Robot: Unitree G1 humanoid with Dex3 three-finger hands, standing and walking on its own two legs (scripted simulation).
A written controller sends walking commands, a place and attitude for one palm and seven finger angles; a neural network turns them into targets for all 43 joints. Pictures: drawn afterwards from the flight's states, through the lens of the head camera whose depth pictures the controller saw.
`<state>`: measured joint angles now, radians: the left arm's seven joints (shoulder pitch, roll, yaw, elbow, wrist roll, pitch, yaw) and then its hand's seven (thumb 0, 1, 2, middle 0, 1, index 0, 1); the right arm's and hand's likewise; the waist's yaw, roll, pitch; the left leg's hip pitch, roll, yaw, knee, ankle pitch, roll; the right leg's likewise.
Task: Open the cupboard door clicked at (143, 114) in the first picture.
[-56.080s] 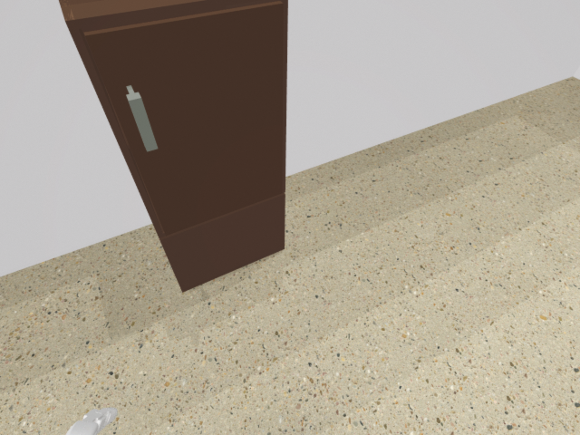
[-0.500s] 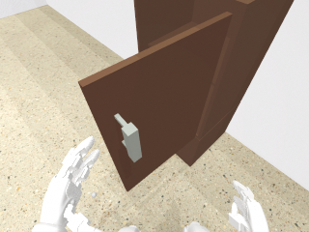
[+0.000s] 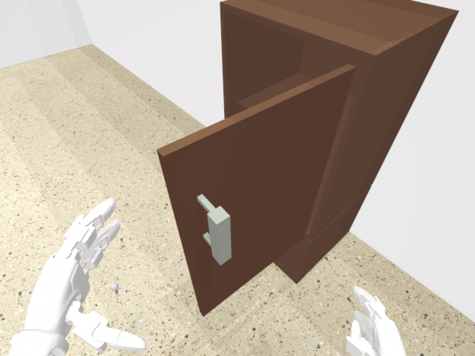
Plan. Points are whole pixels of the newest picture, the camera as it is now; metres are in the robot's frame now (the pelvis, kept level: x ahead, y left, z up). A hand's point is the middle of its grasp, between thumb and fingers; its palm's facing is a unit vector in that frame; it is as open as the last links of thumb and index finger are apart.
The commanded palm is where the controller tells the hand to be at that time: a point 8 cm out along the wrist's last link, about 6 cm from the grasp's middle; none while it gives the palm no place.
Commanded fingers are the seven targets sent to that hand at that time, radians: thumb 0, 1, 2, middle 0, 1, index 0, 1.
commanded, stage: draw the hand back to the body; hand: left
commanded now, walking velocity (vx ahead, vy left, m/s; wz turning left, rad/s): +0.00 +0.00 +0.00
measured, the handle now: (212, 229) +0.31 +0.08 +0.07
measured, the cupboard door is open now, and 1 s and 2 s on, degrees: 87 87 87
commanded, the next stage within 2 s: step back with the hand held close in 1.02 s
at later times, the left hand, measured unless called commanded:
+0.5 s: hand (62, 235) +0.21 +0.24 +0.18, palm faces +0.39 -0.83 -0.41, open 10.8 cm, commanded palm +0.16 +0.29 +0.20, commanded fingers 0.00 0.69 0.81 -0.19 -0.30 -0.19 -0.30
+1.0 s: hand (56, 226) +0.21 +0.24 +0.19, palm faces +0.44 -0.81 -0.39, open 7.5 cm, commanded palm +0.16 +0.29 +0.21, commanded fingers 0.00 0.90 0.90 -0.20 -0.30 -0.20 -0.30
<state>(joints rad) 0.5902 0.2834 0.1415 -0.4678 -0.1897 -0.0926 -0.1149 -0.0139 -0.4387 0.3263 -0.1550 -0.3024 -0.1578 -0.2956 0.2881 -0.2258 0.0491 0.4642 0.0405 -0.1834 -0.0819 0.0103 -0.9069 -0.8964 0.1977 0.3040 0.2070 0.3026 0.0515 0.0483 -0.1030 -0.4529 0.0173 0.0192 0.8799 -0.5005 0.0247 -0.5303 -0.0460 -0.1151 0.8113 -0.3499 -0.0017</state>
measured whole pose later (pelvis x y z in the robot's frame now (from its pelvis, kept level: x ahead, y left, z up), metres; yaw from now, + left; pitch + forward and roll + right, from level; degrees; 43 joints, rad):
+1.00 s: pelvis +0.02 -0.01 +0.04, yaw -1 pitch -4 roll -1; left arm 0.46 0.32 0.32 -0.40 -0.05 -0.08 0.12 0.01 0.88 0.89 -0.21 -0.30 -0.21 -0.30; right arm 0.20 -0.22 0.01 0.65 0.00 -0.14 -0.08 0.01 -0.91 -0.90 0.20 0.30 0.21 0.30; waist 0.07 0.06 0.04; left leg -0.03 0.02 0.05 0.41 -0.30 0.01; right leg -0.13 -0.01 -0.09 0.39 -0.18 -0.01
